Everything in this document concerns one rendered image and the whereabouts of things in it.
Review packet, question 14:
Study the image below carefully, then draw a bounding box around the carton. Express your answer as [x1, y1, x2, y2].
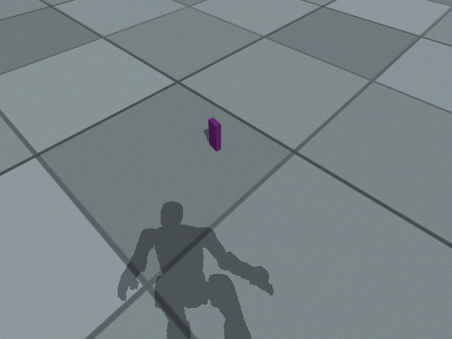
[208, 117, 221, 152]

